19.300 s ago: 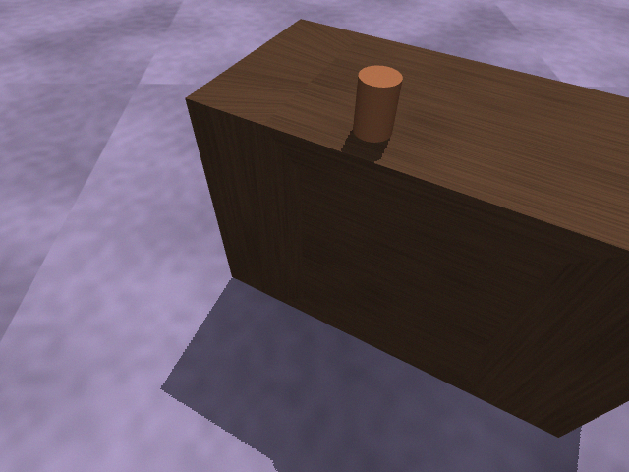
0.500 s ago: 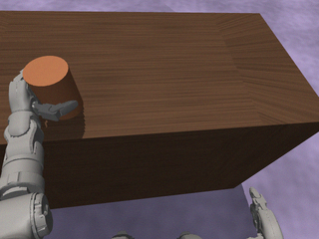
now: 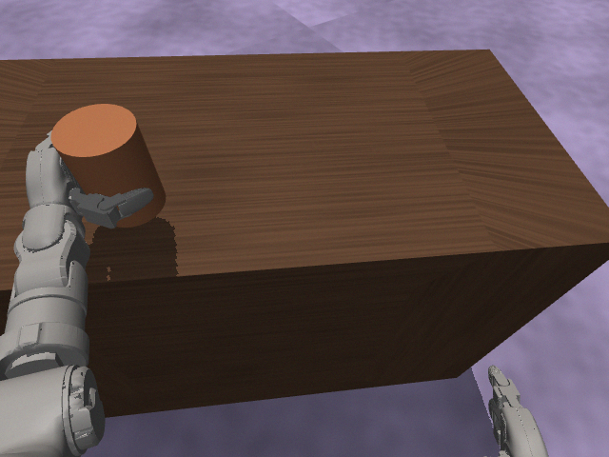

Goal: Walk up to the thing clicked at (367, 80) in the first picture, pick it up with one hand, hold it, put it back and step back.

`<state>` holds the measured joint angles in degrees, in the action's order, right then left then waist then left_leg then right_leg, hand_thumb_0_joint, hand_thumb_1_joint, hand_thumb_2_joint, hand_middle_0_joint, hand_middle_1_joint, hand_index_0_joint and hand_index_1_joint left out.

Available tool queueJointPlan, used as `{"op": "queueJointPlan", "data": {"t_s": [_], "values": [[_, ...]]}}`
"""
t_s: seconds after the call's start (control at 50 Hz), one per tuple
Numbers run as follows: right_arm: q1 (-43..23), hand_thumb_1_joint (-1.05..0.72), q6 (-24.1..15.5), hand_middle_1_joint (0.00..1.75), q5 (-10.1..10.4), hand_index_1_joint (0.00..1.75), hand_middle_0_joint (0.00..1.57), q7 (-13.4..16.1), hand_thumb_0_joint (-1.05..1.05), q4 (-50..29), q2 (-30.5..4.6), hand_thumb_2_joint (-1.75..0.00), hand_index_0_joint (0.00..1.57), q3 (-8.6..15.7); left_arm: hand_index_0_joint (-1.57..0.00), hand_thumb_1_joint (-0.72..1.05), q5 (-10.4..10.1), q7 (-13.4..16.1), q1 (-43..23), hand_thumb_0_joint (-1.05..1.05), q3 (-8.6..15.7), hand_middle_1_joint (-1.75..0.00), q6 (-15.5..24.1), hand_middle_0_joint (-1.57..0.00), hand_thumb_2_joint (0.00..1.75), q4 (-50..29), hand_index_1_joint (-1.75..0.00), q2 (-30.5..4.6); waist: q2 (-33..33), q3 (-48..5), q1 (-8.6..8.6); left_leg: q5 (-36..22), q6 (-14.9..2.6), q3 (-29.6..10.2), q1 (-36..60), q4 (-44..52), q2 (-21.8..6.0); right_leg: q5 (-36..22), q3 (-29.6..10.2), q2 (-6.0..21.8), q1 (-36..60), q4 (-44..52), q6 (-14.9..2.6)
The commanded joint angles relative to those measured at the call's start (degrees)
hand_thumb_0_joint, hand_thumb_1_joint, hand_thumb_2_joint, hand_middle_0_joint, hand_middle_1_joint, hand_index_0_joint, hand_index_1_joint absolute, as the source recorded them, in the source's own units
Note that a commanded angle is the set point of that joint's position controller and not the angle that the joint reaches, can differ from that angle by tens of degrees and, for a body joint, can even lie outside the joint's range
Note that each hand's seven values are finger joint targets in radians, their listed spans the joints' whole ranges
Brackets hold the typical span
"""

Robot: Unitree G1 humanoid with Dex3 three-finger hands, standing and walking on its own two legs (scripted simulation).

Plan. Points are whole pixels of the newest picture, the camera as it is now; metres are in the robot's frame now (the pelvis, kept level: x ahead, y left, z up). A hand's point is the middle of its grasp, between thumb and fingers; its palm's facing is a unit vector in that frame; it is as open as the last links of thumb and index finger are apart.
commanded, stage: settle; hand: left
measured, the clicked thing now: (115, 169) +0.45 +0.23 +0.13
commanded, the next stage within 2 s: lift in 0.34 s
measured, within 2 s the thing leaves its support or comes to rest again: neither
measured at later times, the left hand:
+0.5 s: hand (102, 166) +0.43 +0.23 +0.15, palm faces +0.24 -0.97 -0.02, open 11.7 cm
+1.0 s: hand (87, 136) +0.40 +0.21 +0.22, palm faces +0.23 -0.97 -0.02, open 11.7 cm
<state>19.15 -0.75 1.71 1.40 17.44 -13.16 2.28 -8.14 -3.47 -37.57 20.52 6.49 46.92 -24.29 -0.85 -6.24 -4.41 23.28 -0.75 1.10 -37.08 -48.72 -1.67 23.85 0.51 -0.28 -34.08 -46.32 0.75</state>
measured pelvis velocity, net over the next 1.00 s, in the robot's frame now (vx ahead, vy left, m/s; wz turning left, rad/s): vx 0.00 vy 0.00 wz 0.01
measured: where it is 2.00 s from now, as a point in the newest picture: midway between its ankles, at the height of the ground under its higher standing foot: outside the picture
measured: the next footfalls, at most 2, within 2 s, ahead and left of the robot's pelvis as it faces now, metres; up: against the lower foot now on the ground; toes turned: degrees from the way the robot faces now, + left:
none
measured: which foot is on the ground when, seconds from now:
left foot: down 0.00-1.00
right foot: down 0.00-1.00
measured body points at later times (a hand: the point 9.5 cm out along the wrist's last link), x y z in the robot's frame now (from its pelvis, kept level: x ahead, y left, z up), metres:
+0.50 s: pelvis -0.01 +0.00 +0.01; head +0.02 +0.00 +0.46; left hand +0.42 +0.28 +0.15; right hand +0.14 -0.26 -0.05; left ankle +0.00 +0.11 -0.70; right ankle -0.01 -0.13 -0.70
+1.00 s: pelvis +0.00 +0.00 +0.02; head +0.00 -0.02 +0.47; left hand +0.38 +0.26 +0.22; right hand +0.16 -0.26 -0.04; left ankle +0.00 +0.11 -0.70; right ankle -0.01 -0.13 -0.70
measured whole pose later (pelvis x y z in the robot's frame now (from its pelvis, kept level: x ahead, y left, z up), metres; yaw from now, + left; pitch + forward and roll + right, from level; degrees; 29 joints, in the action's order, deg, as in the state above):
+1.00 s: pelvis +0.00 +0.00 +0.02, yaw +1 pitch +4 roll -1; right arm 19.8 -6.3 3.1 3.5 23.3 -13.2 3.9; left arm -10.0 0.0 -30.7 16.7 -12.1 22.0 -18.4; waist -3.1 -5.7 -0.7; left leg 19.6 -0.8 1.3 -22.9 -38.8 -0.8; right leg 20.5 0.5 0.5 -20.1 -36.9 0.9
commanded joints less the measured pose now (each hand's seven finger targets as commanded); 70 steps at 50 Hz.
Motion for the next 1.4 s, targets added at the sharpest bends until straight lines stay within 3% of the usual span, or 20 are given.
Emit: {"op": "queueJointPlan", "data": {"t_s": [0.0, 0.1, 0.2, 0.36, 0.4, 0.48, 0.52, 0.54, 0.66, 0.76, 0.8, 0.88, 0.94, 1.0, 1.12, 1.22, 1.26, 1.28, 1.3, 1.38], "values": [[-0.5, 0.52, -3.6, 0.05, 0.1, 0.05, 0.05, 0.8, 0.0, -9.1, -7.5, -0.06, 0.05, 3.4, -1.3, 0.0, -1.9, -0.6, -26.3, 0.0, 2.0, -1.4, 4.2, -1.3, 1.28, -15.6, -1.42, -14.0, -3.1, -23.6, 0.35, -24.2, -0.42, -0.8, 17.6, 5.1, 0.1, -23.2, 0.6, -0.7, 7.6, 5.2, -0.81], [-2.3, 0.52, -4.2, 0.05, 0.2, 0.05, 0.05, 1.3, 0.0, -6.8, -7.2, -0.06, 0.05, 3.4, -1.28, 0.0, -1.6, 0.4, -30.0, 0.0, 1.3, -1.38, 4.2, -1.28, 1.28, -20.2, -1.41, -14.8, -7.3, -23.0, 1.14, -22.9, 0.47, -1.3, 20.5, 6.8, -0.2, -19.3, 0.9, -0.7, 5.9, 5.7, -1.44], [-2.0, 0.52, -4.6, 0.05, 0.2, 0.05, 0.05, 2.3, 0.0, -6.1, -8.4, -0.06, 0.05, 4.5, -1.28, 0.0, -1.6, 1.5, -30.3, 0.0, 2.8, -1.4, 3.8, -1.28, 1.29, -20.2, -1.42, -16.6, -5.3, -22.8, 0.5, -20.4, 0.09, -1.2, 20.0, 7.4, 0.1, -19.2, 0.6, -0.6, 7.5, 7.0, -1.16], [-5.1, 0.53, -5.5, 0.05, 0.8, 0.05, 0.05, 2.2, 0.0, -3.9, -5.6, -0.06, 0.05, 1.6, -1.32, 0.04, -1.6, 0.6, -29.5, 0.0, 0.6, -1.42, 1.1, -1.31, 1.32, -15.3, -1.45, -13.4, -3.4, -18.4, 0.89, -15.4, -0.2, -0.3, 16.8, 9.5, 0.5, -16.3, 0.3, -0.2, 7.7, 9.1, -1.1], [-6.3, 0.54, -5.8, 0.05, 0.7, 0.05, 0.05, 2.5, 0.0, -3.8, -7.9, -0.05, 0.05, 3.5, -1.32, 0.04, -1.8, 0.5, -30.6, 0.0, 0.9, -1.42, 1.0, -1.31, 1.31, -16.0, -1.44, -14.7, -4.0, -19.3, 0.83, -14.8, -0.06, -0.4, 17.6, 9.9, 0.5, -15.6, 0.4, -0.3, 7.8, 9.2, -1.16], [-4.4, 0.53, -6.4, 0.05, 0.8, 0.05, 0.05, 3.1, 0.0, -5.9, -10.1, -0.06, 0.05, 5.3, -1.32, 0.09, -1.8, 1.0, -30.4, 0.0, 1.0, -1.42, 0.3, -1.3, 1.28, -17.8, -1.42, -14.7, -2.6, -22.9, 0.23, -18.0, -0.07, -0.7, 21.3, 9.5, 0.1, -17.9, 0.7, -0.4, 9.1, 9.4, -1.03], [-4.3, 0.53, -6.5, 0.05, 0.8, 0.05, 0.05, 3.0, 0.0, -6.2, -9.8, -0.06, 0.05, 5.6, -1.31, 0.04, -2.0, 1.6, -32.6, 0.0, 1.2, -1.4, 0.4, -1.29, 1.25, -23.6, -1.41, -15.1, -5.0, -24.7, 1.37, -20.5, 0.32, -0.8, 23.2, 9.4, 0.1, -19.4, 1.0, -0.5, 10.4, 9.1, -1.16], [-2.6, 0.53, -6.6, 0.05, 0.8, 0.05, 0.05, 3.4, 0.0, -6.9, -10.9, -0.06, 0.05, 6.4, -1.3, 0.04, -2.3, 2.0, -29.3, 0.0, 2.5, -1.41, -0.3, -1.28, 1.27, -20.2, -1.41, -15.1, -2.1, -24.6, 0.75, -22.4, 0.01, -0.9, 23.4, 8.9, 0.0, -20.9, 1.2, -0.6, 10.8, 9.1, -0.86], [-2.8, 0.53, -7.1, 0.05, 1.0, 0.05, 0.05, 3.0, 0.0, -5.1, -5.0, -0.06, 0.05, 2.1, -1.32, -0.01, -1.7, 2.5, -29.1, 0.0, 0.0, -1.43, -1.5, -1.31, 1.29, -27.3, -1.45, -12.7, -5.9, -22.3, 2.48, -25.7, 0.28, -0.5, 23.6, 9.6, 0.2, -23.5, 1.0, -0.3, 12.3, 9.4, -0.9], [-2.1, 0.54, -7.6, 0.05, 1.0, 0.05, 0.05, 3.0, 0.0, -3.2, -8.5, -0.05, 0.05, 5.5, -1.31, 0.03, -1.7, 3.2, -27.0, 0.0, -0.6, -1.41, -5.9, -1.29, 1.28, -32.8, -1.42, -11.8, -8.9, -19.5, 2.56, -25.3, 1.02, -0.7, 25.6, 11.9, -0.2, -21.7, 1.7, -0.6, 12.4, 11.1, -1.46], [-2.8, 0.53, -8.2, 0.05, 1.1, 0.05, 0.05, 2.9, 0.0, -4.3, -7.7, -0.05, 0.05, 5.0, -1.31, 0.0, -2.0, 3.4, -26.1, 0.0, -1.7, -1.42, -7.9, -1.29, 1.27, -36.3, -1.43, -9.5, -7.7, -19.3, 2.74, -26.1, 1.06, -1.0, 26.6, 12.5, -0.4, -22.0, 2.2, -0.9, 13.7, 11.3, -1.53], [-2.3, 0.53, -8.9, 0.05, 1.2, 0.05, 0.05, 3.0, 0.0, -3.1, -8.5, -0.05, 0.05, 6.3, -1.3, -0.04, -2.8, 3.8, -21.3, 0.0, 0.1, -1.41, -11.8, -1.27, 1.25, -39.1, -1.42, -8.7, -1.7, -17.4, 3.15, -26.2, 0.25, -0.6, 25.7, 13.3, 0.0, -24.2, 2.2, -0.6, 16.8, 12.5, -0.89], [-4.1, 0.54, -9.5, 0.05, 1.2, 0.05, 0.05, 2.8, 0.0, -5.1, -6.8, -0.05, 0.05, 4.2, -1.3, -0.06, -3.4, 3.9, -20.7, 0.0, 0.0, -1.41, -15.0, -1.27, 1.25, -42.6, -1.42, -7.1, 0.1, -16.8, 3.69, -26.9, -0.07, -0.5, 26.5, 13.9, 0.2, -25.1, 2.2, -0.5, 17.9, 13.3, -0.6], [-4.3, 0.54, -9.5, 0.05, 1.2, 0.05, 0.05, 2.8, 0.0, -2.7, -7.0, -0.05, 0.05, 4.7, -1.3, -0.03, -3.1, 4.1, -19.2, 0.0, 0.0, -1.43, -18.4, -1.27, 1.29, -44.4, -1.44, -6.5, 0.3, -12.1, 4.21, -21.7, -0.02, 0.0, 25.2, 15.8, 1.0, -21.0, 1.9, 0.0, 17.1, 15.1, -0.67], [-4.6, 0.54, -10.0, 0.05, 1.2, 0.05, 0.05, 2.9, 0.0, -1.3, -8.1, -0.05, 0.05, 6.6, -1.31, 0.05, -3.3, 4.7, -19.5, 0.0, -0.1, -1.42, -24.1, -1.28, 1.29, -52.8, -1.43, -6.0, -2.3, -13.5, 4.36, -21.0, 0.16, 0.0, 27.6, 17.1, 1.4, -20.2, 2.0, 0.3, 18.8, 16.4, -1.03], [-5.6, 0.53, -10.9, 0.05, 1.3, 0.05, 0.05, 2.8, 0.0, -0.3, -6.5, -0.05, 0.05, 5.3, -1.31, 0.03, -3.7, 4.9, -19.9, 0.0, -0.3, -1.43, -27.5, -1.28, 1.29, -58.4, -1.44, -5.1, -2.0, -13.4, 4.42, -20.4, 0.12, -0.5, 29.4, 18.0, 1.3, -19.3, 2.3, 0.2, 19.2, 17.3, -0.99], [-6.6, 0.53, -11.2, 0.05, 1.2, 0.05, 0.05, 3.1, 0.0, -0.3, -7.7, -0.05, 0.05, 6.3, -1.31, 0.02, -4.0, 4.8, -19.1, 0.0, 0.1, -1.44, -28.8, -1.29, 1.3, -58.5, -1.45, -5.3, 0.2, -13.4, 4.13, -20.9, -0.23, -0.4, 29.3, 18.0, 1.6, -20.4, 2.1, 0.4, 19.9, 17.8, -0.73], [-6.8, 0.54, -11.4, 0.05, 1.3, 0.05, 0.05, 3.0, 0.0, 0.7, -6.3, -0.05, 0.05, 4.7, -1.31, 0.02, -4.4, 4.8, -18.9, 0.0, 0.1, -1.44, -29.5, -1.29, 1.3, -58.8, -1.45, -4.7, 0.2, -12.3, 4.99, -20.9, -0.22, -0.5, 28.9, 18.0, 1.7, -20.2, 2.2, 0.5, 20.1, 17.8, -0.72], [-7.1, 0.53, -11.5, 0.05, 1.3, 0.05, 0.05, 3.2, 0.0, 2.3, -7.8, -0.05, 0.05, 6.5, -1.31, 0.01, -4.4, 4.9, -18.8, 0.0, 0.8, -1.45, -30.1, -1.29, 1.31, -58.1, -1.46, -5.4, -0.2, -11.8, 4.53, -20.2, -0.15, -0.5, 29.0, 18.4, 1.7, -19.5, 2.0, 0.5, 19.4, 18.0, -0.79], [-8.8, 0.54, -12.1, 0.05, 1.5, 0.05, 0.05, 3.0, 0.0, 4.1, -6.6, -0.05, 0.05, 5.5, -1.33, 0.04, -4.6, 4.8, -18.9, 0.0, -1.5, -1.46, -33.1, -1.31, 1.32, -57.7, -1.47, -3.0, -0.7, -9.0, 4.61, -18.6, -0.23, -0.2, 28.4, 19.1, 2.1, -18.5, 2.0, 0.8, 18.6, 19.0, -0.84]]}}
